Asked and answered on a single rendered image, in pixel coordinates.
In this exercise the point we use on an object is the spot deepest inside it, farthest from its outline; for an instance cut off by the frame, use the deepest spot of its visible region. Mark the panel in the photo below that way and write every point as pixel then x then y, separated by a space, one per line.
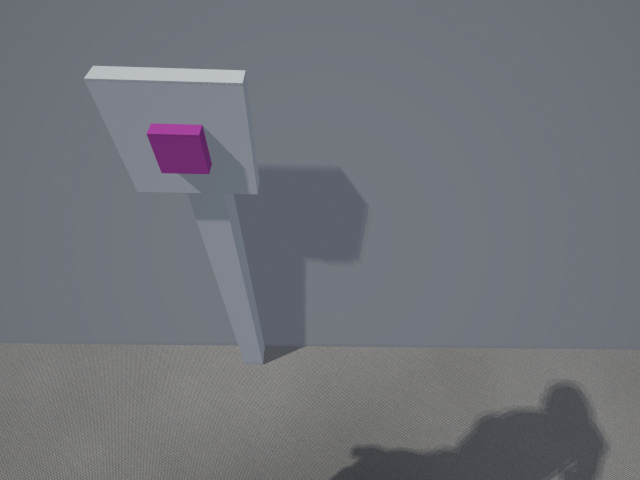
pixel 129 100

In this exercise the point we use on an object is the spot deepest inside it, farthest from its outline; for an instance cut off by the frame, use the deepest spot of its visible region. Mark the button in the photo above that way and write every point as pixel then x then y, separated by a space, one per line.
pixel 180 148

